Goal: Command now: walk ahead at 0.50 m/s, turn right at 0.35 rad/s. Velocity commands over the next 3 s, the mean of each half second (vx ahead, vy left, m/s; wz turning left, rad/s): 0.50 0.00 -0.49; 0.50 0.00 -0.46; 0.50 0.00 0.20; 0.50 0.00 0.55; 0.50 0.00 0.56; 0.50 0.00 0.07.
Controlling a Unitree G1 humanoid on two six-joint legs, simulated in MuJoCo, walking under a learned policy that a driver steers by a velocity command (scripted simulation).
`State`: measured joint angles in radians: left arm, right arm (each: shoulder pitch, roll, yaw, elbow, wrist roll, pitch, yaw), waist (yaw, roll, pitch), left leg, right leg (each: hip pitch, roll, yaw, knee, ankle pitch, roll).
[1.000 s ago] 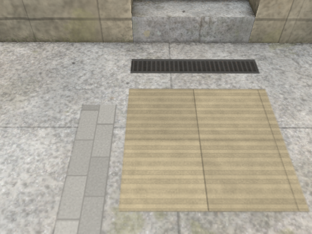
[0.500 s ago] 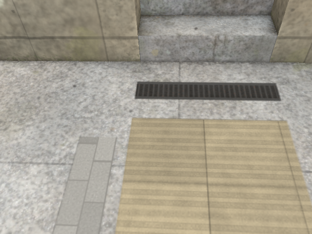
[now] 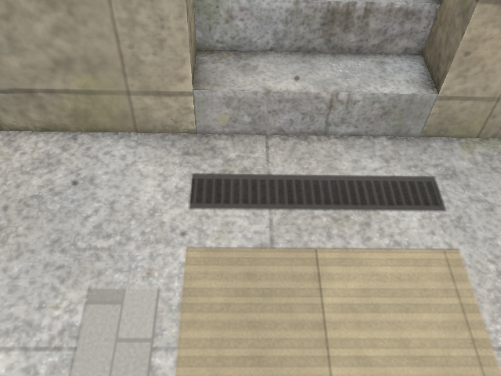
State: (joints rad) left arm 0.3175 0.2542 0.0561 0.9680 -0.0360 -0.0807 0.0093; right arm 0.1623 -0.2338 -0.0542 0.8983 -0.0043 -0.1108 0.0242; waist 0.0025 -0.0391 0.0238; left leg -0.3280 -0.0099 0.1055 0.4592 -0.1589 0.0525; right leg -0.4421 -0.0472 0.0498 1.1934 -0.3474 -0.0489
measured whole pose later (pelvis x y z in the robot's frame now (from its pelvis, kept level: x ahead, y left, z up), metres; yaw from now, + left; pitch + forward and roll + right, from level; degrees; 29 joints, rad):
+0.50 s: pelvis +0.26 -0.07 -0.02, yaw -16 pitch +1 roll +1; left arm 0.12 0.26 0.09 0.76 -0.02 -0.05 -0.04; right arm 0.26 -0.27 -0.06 0.94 0.02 -0.09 -0.01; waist -0.01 -0.01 0.07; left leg -0.22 0.07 0.06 1.14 -0.47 -0.01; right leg -0.47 0.05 -0.06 0.64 -0.20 -0.11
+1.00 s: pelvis +0.55 -0.12 -0.01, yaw -30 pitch +2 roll +1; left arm 0.35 0.27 0.07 0.81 -0.02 -0.06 0.01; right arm 0.09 -0.26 -0.06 0.79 0.00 -0.14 0.03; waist 0.04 -0.02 0.00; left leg -0.44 -0.04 0.02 0.54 -0.15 0.04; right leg -0.24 0.08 0.16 1.01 -0.50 -0.05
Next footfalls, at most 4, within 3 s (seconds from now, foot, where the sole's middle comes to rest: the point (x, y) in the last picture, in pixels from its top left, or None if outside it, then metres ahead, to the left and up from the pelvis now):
0.42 right None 0.37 -0.17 -0.77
0.92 left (285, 295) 0.71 -0.09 -0.77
1.42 right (386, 263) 0.82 -0.41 -0.77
1.92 left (318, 191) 1.10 -0.22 -0.77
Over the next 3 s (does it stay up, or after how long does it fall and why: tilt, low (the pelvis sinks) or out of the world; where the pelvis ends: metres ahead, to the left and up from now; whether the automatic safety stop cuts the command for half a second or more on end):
stays up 1.23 -0.24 0.01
